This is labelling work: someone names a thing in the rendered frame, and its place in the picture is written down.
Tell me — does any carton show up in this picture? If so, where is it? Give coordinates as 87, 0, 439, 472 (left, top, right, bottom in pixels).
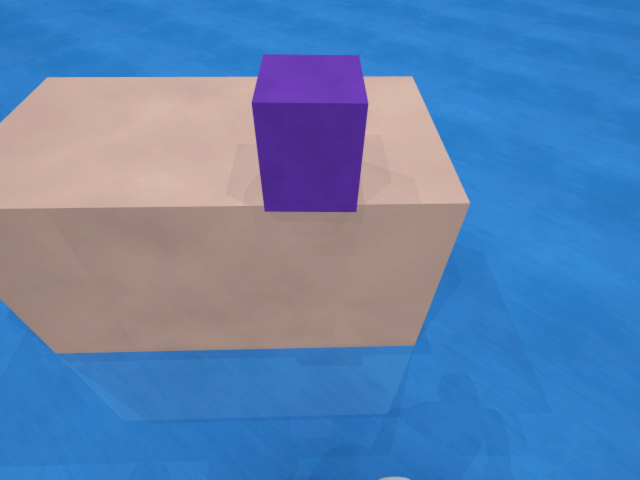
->
252, 54, 368, 212

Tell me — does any pedestal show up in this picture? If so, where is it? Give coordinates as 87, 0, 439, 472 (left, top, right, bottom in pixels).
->
0, 76, 470, 354

